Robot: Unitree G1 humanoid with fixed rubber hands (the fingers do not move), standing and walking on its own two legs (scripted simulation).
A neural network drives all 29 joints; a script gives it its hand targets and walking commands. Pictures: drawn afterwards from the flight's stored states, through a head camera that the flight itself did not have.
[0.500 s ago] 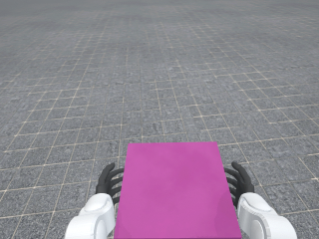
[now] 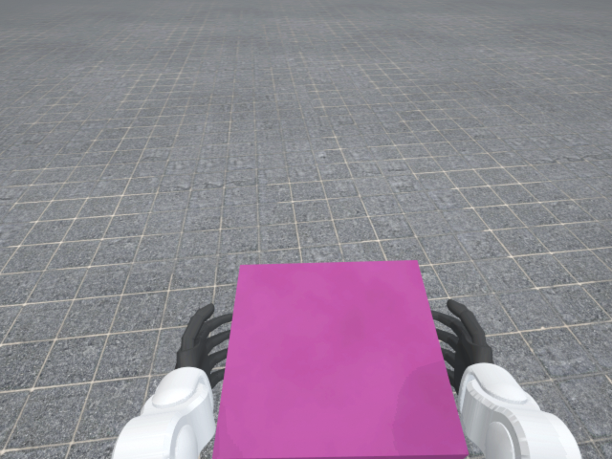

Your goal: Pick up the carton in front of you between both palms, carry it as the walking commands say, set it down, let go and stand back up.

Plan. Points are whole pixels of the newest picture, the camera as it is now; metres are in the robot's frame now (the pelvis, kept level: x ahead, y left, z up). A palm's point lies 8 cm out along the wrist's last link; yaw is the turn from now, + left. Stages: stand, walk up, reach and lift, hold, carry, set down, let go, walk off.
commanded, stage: carry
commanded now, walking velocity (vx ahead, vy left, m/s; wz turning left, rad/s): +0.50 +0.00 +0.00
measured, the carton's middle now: (331, 387) +0.24 +0.00 +0.03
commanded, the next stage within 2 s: none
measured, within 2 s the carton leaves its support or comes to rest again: neither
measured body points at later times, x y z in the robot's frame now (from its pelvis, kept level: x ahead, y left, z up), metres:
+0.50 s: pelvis +0.32 -0.01 +0.00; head +0.29 -0.01 +0.45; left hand +0.55 +0.15 +0.10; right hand +0.55 -0.15 +0.10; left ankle +0.14 +0.10 -0.72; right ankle +0.46 -0.11 -0.72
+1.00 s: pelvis +0.64 +0.01 +0.00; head +0.62 +0.00 +0.45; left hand +0.87 +0.16 +0.10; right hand +0.87 -0.15 +0.10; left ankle +0.78 +0.10 -0.72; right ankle +0.47 -0.10 -0.72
